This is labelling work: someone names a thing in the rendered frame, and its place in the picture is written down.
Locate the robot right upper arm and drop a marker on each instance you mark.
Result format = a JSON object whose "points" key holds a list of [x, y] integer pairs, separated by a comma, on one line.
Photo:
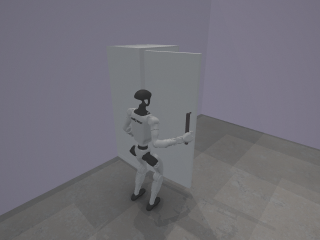
{"points": [[153, 122]]}

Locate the robot left forearm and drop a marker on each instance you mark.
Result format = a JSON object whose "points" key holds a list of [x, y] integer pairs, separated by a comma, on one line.
{"points": [[130, 133]]}

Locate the robot head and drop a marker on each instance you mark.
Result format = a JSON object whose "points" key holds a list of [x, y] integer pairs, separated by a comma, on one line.
{"points": [[142, 95]]}

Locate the robot right forearm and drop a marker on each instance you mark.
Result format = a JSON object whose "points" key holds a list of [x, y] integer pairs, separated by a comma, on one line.
{"points": [[169, 142]]}

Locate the handle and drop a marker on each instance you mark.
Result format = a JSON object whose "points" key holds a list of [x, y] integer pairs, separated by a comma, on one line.
{"points": [[187, 124]]}

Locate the fridge door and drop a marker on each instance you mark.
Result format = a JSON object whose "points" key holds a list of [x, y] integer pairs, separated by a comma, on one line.
{"points": [[173, 79]]}

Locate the robot left thigh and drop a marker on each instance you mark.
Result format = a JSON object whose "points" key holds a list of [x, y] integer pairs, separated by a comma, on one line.
{"points": [[143, 164]]}

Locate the robot right hand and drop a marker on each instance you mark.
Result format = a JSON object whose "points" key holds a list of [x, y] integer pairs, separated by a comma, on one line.
{"points": [[187, 137]]}

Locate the robot left upper arm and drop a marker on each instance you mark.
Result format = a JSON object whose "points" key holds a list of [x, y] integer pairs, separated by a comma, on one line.
{"points": [[126, 127]]}

